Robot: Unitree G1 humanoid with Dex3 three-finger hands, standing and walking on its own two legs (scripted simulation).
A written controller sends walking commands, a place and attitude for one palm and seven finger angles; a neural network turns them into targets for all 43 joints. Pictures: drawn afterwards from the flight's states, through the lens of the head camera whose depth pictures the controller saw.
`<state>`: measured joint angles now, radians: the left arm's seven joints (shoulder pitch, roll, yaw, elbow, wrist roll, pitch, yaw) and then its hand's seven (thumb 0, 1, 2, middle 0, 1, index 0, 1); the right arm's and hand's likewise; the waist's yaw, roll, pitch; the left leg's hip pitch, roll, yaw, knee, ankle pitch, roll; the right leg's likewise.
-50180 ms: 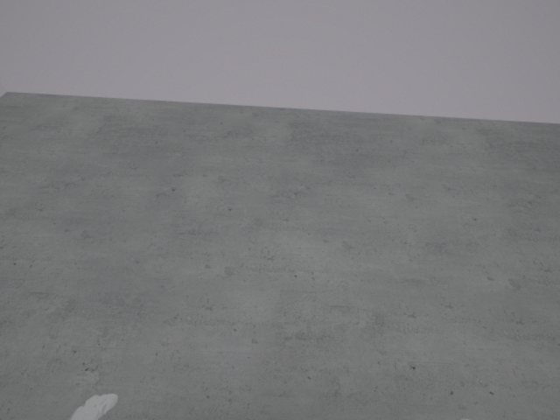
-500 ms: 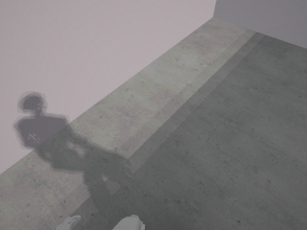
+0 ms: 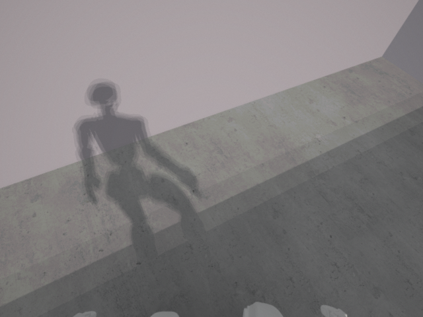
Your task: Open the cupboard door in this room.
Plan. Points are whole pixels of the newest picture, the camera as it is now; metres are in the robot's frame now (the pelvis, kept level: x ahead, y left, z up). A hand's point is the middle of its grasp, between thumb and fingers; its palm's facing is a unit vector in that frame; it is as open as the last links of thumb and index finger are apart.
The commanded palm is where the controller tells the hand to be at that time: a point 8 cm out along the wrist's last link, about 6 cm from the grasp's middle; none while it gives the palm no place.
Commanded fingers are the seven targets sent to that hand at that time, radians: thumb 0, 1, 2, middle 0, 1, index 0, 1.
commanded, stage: turn to face it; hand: left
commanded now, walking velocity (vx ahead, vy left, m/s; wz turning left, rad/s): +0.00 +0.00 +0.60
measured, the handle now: out of the picture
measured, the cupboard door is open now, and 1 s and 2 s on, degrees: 45 45 45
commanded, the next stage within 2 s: take the last steps up to it in 1.98 s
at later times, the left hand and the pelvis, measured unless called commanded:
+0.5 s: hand out of the picture +0.01 +0.16 -0.16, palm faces +0.33 -0.92 -0.22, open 7.4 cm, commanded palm none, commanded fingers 0.00 0.90 0.90 -0.20 -0.30 -0.20 -0.30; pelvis +0.01 -0.04 +0.00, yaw +19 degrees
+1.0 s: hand out of the picture +0.00 +0.18 -0.15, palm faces +0.56 -0.77 -0.30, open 7.4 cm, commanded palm none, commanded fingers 0.00 0.90 0.90 -0.20 -0.30 -0.20 -0.30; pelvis +0.03 -0.06 +0.00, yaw +36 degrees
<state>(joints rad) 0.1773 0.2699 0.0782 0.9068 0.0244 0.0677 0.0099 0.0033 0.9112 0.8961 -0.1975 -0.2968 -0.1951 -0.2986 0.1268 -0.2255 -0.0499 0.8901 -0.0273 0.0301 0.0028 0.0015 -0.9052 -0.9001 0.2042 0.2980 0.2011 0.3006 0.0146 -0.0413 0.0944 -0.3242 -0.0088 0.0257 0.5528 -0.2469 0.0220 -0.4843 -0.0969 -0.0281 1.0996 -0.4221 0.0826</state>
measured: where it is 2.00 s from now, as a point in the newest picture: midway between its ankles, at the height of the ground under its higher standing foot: outside the picture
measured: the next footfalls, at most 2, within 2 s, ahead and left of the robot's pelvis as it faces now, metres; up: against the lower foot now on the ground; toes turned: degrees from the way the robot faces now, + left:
right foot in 0.20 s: +0.05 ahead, -0.16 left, +0.00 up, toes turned +5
left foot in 0.54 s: +0.03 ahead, +0.09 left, +0.00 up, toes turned +26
